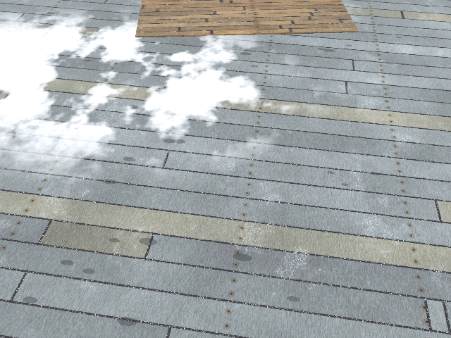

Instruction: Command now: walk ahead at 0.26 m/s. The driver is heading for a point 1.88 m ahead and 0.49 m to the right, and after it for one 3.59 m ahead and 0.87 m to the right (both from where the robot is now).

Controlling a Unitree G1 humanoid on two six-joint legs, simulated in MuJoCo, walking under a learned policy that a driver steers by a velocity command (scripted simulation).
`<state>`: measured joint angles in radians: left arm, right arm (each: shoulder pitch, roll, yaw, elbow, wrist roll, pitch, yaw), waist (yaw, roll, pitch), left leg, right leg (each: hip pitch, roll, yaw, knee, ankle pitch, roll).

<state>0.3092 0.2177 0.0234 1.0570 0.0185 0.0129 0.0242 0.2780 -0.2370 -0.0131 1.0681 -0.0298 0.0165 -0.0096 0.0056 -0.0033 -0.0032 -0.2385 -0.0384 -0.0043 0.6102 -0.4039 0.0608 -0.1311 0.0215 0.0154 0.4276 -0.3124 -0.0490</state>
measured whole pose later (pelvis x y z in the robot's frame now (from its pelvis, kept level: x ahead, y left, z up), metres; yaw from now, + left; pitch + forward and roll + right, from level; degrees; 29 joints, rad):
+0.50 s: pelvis +0.18 +0.03 -0.01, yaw -5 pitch +1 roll +0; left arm 0.04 0.21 0.03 0.93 0.02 -0.02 -0.04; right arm 0.50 -0.15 0.00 1.11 -0.02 -0.10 -0.03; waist -0.04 -0.03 0.04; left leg 0.17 -0.07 0.10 0.14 -0.34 0.07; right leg -0.63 -0.01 -0.10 0.72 -0.09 -0.08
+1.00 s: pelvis +0.46 -0.03 +0.00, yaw -22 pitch +2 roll +0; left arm 0.43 0.23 0.06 0.97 0.01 -0.05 0.01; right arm 0.00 -0.24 -0.02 0.79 -0.04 -0.03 0.02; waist 0.10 0.03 0.05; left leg -0.68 0.09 -0.04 0.77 -0.04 -0.04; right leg -0.02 0.16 0.14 0.27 -0.26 -0.14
